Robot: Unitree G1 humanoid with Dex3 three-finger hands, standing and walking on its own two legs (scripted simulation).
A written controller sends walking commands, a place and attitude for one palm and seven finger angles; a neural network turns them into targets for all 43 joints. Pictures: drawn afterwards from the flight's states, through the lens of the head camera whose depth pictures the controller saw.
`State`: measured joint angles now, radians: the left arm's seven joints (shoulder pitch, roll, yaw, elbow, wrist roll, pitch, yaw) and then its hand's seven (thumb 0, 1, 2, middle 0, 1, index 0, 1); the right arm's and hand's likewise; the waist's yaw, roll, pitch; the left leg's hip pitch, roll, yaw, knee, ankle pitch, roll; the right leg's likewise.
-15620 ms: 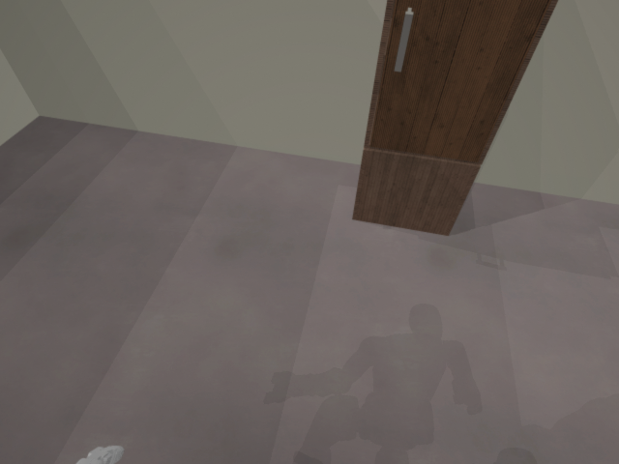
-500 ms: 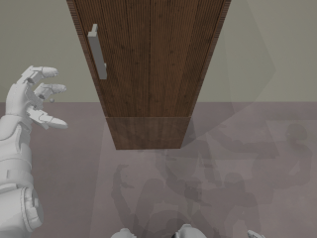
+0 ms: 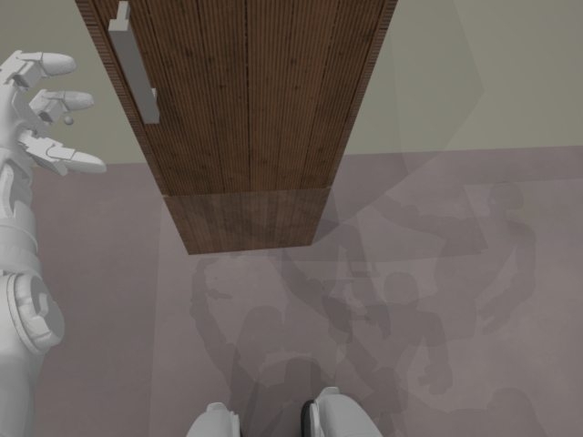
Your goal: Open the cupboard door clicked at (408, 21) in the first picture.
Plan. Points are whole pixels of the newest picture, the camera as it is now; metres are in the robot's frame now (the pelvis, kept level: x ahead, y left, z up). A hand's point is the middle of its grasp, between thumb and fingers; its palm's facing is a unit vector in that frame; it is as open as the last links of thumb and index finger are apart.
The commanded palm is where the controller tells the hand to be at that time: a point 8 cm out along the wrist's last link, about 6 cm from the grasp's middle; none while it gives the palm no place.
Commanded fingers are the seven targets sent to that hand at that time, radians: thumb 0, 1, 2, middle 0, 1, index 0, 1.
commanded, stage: move the hooked fingers beside the handle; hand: left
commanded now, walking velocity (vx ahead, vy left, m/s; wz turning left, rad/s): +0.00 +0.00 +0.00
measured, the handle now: (139, 67) +0.60 +0.18 +0.09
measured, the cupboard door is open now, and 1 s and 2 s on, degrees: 0 0 0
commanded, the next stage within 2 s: slide the fingers in behind the handle in 1.12 s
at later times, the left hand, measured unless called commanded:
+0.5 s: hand (87, 86) +0.56 +0.24 +0.09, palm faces +0.01 -1.00 -0.01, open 14.0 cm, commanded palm +0.53 +0.29 +0.09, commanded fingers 0.00 -0.50 0.30 -0.30 -1.20 -0.30 -1.20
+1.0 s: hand (86, 96) +0.54 +0.24 +0.10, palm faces +0.02 -1.00 -0.01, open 14.0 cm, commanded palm +0.52 +0.28 +0.09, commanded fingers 0.00 -0.50 0.30 -0.30 -1.20 -0.30 -1.20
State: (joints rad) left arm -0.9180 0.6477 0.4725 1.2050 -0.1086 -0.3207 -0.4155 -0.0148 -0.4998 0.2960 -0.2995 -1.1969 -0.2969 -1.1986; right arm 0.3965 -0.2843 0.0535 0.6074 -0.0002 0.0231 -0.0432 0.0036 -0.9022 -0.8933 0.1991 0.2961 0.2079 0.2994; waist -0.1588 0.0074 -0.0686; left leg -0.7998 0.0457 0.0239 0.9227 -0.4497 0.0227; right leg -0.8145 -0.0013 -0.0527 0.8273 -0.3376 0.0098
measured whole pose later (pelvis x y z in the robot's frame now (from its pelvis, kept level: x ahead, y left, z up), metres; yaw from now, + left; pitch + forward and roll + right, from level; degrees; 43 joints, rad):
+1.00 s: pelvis +0.02 +0.00 +0.00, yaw -1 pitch +22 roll -4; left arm -0.99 0.67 0.48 1.23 -0.05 -0.32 -0.35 -0.01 -0.50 0.30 -0.30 -1.20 -0.30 -1.20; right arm 0.39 -0.27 0.05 0.56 -0.02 0.10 -0.01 0.00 -0.90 -0.89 0.20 0.30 0.21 0.30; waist -0.20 0.02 -0.09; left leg -0.85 0.06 0.01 0.95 -0.48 0.02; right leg -0.85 0.02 -0.06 0.82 -0.35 0.01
